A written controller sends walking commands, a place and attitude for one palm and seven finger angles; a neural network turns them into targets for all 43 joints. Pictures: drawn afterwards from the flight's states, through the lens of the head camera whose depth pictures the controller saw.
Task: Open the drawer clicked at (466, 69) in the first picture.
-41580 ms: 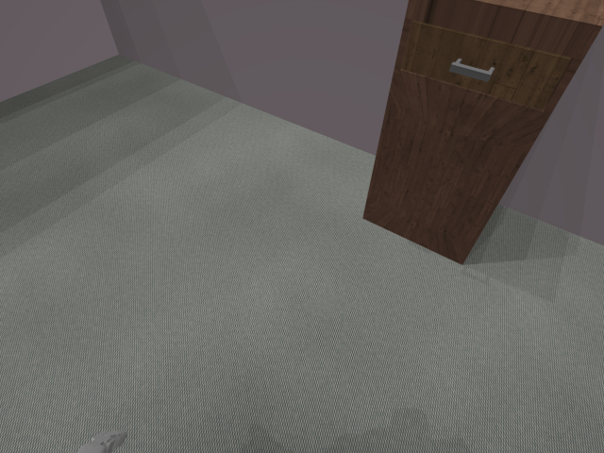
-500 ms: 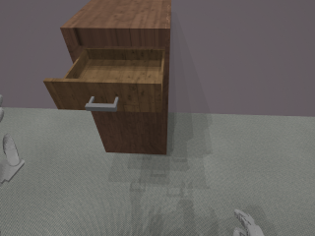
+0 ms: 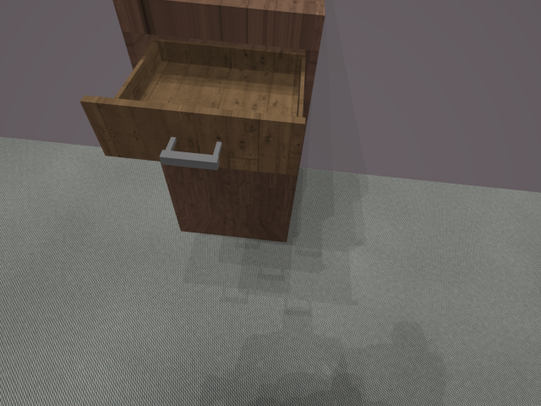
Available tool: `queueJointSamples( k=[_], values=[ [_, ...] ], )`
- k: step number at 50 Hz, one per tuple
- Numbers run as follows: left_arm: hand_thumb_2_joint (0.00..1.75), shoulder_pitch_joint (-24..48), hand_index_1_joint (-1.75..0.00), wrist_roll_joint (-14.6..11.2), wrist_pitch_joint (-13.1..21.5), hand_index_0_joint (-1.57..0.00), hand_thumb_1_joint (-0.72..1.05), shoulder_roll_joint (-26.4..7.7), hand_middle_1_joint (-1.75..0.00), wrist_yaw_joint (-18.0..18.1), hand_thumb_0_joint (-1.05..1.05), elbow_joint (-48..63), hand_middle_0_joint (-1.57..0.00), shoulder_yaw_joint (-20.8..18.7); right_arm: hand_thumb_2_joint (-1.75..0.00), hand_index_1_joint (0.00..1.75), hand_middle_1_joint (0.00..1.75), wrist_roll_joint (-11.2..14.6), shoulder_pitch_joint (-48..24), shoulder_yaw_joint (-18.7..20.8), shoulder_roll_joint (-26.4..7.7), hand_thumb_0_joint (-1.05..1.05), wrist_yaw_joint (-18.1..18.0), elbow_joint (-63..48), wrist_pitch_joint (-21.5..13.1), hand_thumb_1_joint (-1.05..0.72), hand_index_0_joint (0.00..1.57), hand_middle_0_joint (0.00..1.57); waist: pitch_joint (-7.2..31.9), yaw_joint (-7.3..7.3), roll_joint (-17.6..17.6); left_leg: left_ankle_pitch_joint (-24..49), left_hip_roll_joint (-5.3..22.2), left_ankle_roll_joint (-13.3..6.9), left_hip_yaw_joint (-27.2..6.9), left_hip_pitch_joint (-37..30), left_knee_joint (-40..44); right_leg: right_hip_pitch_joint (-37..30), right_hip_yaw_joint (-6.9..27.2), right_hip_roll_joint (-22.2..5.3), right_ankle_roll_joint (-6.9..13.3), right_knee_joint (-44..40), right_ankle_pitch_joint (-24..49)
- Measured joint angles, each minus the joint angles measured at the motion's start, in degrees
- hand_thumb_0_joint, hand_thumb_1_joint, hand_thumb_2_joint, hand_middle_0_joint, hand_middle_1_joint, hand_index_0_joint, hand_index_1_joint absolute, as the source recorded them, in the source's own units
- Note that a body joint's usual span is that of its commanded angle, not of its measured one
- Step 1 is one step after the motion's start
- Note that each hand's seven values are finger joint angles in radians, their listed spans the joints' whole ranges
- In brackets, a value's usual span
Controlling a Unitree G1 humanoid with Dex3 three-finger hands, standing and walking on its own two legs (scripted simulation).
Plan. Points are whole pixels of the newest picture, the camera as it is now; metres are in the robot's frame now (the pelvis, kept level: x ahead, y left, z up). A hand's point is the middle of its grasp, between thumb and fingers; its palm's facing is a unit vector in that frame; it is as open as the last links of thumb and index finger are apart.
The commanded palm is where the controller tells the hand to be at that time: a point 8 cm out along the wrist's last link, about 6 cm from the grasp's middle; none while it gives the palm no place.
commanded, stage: let the arm hang, fingers relaxed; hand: left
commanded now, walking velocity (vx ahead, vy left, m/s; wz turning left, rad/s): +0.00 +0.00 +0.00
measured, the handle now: (192, 152) +0.55 +0.19 +0.02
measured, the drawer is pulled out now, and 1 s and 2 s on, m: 0.28 0.28 0.28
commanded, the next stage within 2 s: look to check the result in 0.68 s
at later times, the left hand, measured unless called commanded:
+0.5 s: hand out of the picture +0.01 +0.18 -0.17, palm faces -0.01 -0.99 -0.17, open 7.4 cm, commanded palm none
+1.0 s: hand out of the picture +0.01 +0.18 -0.17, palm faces +0.00 -0.98 -0.18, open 7.4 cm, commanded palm none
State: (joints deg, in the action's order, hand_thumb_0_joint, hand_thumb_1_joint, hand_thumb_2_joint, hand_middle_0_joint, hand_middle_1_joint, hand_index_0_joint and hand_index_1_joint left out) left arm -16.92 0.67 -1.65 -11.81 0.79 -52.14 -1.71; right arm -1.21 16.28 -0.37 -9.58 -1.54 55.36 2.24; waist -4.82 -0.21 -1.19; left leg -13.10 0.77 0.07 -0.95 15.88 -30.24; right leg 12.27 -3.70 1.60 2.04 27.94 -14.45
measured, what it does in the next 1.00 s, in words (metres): stands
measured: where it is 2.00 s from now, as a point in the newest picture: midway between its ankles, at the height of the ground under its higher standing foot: outside the picture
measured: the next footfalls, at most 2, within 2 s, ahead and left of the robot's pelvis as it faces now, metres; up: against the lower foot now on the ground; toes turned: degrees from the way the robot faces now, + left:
none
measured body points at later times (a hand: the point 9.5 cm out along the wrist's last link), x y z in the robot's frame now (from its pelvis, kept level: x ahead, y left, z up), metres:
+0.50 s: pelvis +0.01 +0.02 +0.01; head +0.01 +0.02 +0.46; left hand +0.01 +0.23 -0.15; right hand -0.01 -0.20 -0.15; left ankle +0.03 +0.12 -0.74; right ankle +0.01 -0.10 -0.74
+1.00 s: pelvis +0.02 +0.01 +0.01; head +0.03 +0.01 +0.46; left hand +0.01 +0.23 -0.15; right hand -0.01 -0.20 -0.16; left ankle +0.03 +0.12 -0.74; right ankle +0.01 -0.10 -0.74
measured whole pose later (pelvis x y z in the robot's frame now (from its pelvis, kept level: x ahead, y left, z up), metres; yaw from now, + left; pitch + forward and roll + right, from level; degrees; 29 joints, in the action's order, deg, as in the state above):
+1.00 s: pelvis +0.02 +0.01 +0.01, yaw -2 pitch -2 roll +0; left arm -16.6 0.7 0.2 -7.4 1.8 -64.8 -0.6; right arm -0.8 16.7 0.3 -6.7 -2.4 64.1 0.4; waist -3.5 0.4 0.6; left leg -11.1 -0.4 -0.9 1.8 10.3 -22.7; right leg 8.8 -1.0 0.4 0.9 23.3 -13.1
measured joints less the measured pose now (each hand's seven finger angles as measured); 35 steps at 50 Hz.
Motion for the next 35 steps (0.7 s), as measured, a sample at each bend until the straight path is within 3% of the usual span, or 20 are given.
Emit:
queueJointSamples(
  k=[12,25,35],
  values=[
    [0.9,-0.5,-0.3,0.0,1.0,-0.2,0.91,0.8,-0.3,0.4,0.0,-10.0,-0.2,1.0,-0.9,0.3,0.3,0.3,-0.4,0.3,0.4,0.0,-0.3,5.5,-1.1,-0.91,0.2,0.2,1.4,0.05,2.5,2.9,-1.3,-1.3,2.0,-4.4,6.8,-3.0,1.9,-1.4,-1.3,-4.9,2.4],
    [0.9,0.9,-0.3,0.1,1.6,-0.2,0.91,4.2,-0.3,0.6,0.0,-11.9,-0.2,1.7,-0.9,0.3,0.3,0.3,0.1,0.3,2.0,0.0,-0.5,8.2,-1.5,-0.92,0.2,0.2,2.0,0.51,1.3,2.9,-1.5,-1.4,2.8,-5.5,7.5,-3.5,2.8,-1.5,-1.5,-4.9,2.3],
    [0.9,0.5,-0.3,0.1,1.7,-0.2,0.91,4.3,-0.3,0.8,0.0,-12.5,-0.2,1.3,-0.9,0.3,0.3,0.3,1.2,0.5,2.9,0.0,-0.7,8.7,-1.6,-0.91,0.2,0.2,1.6,0.65,1.4,2.6,-1.4,-1.3,2.8,-5.2,7.4,-3.3,2.7,-1.4,-1.5,-4.7,2.0]
  ],
)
